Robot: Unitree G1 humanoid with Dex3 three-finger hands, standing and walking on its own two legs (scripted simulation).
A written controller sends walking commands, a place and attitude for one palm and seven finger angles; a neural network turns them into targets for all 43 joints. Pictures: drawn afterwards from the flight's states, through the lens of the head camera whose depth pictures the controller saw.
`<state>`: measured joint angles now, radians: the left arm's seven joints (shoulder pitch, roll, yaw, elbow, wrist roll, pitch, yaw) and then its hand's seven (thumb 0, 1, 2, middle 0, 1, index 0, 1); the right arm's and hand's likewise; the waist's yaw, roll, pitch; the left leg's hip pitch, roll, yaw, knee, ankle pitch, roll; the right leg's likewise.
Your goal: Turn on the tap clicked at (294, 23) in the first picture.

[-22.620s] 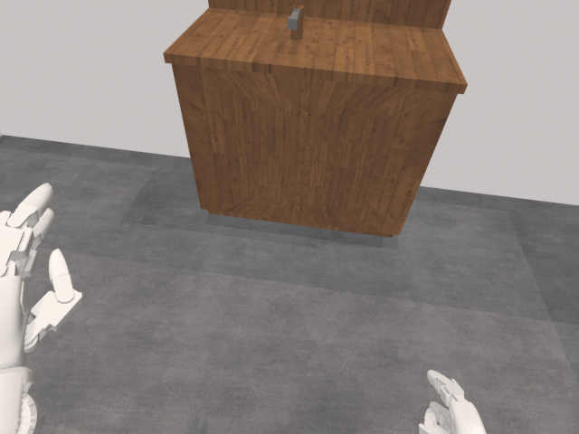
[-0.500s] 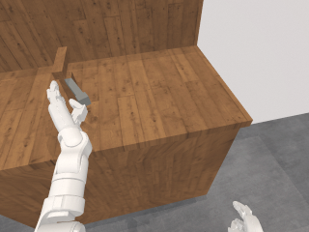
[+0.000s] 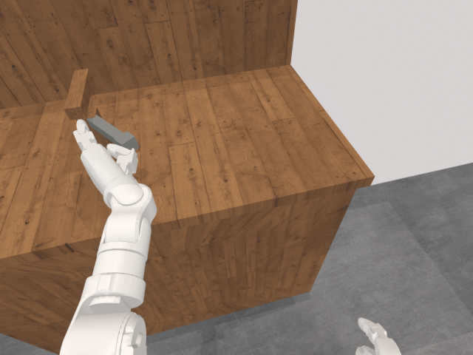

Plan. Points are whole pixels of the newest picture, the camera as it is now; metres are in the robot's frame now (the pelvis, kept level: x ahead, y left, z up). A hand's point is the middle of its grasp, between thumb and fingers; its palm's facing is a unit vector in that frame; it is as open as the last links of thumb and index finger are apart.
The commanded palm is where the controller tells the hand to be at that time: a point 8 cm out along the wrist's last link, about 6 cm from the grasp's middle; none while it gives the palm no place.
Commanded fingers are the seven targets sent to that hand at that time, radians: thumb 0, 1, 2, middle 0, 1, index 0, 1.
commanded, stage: push the lever round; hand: left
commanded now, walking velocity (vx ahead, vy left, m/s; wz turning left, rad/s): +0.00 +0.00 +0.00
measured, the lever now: (126, 143) +0.44 +0.23 +0.13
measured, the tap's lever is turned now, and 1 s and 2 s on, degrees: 37 59 79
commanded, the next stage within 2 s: lift the hand up off the lever in 1.38 s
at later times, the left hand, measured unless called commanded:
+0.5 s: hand (154, 141) +0.45 +0.18 +0.13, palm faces +0.77 -0.63 -0.09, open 7.4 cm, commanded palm +0.39 +0.20 +0.13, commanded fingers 0.00 0.90 0.90 -0.15 -0.15 -0.15 -0.15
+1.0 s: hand (163, 137) +0.46 +0.16 +0.13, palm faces +0.81 -0.57 -0.13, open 7.5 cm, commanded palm +0.41 +0.19 +0.13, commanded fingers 0.00 0.90 0.90 -0.15 -0.15 -0.15 -0.15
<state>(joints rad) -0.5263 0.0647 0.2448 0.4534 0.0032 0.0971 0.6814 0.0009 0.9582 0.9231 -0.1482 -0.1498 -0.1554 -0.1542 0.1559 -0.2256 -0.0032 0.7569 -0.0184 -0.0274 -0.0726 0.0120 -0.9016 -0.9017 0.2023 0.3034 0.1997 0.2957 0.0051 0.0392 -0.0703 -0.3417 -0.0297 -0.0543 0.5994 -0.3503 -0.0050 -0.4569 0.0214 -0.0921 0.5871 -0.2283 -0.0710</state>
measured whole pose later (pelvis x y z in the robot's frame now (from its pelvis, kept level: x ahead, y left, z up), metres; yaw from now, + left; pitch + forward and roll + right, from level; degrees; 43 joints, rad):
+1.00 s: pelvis -0.01 -0.02 -0.01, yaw +0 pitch +10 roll +1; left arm -0.84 0.04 0.38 0.77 0.12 0.12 0.94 0.02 0.96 0.93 -0.15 -0.15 -0.16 -0.15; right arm 0.20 -0.22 -0.04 0.79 -0.08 -0.01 0.00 0.01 -0.90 -0.90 0.20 0.30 0.20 0.30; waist -0.05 0.04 -0.12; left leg -0.49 -0.02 -0.05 0.67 -0.37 -0.03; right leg -0.61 0.03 -0.10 0.66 -0.24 -0.09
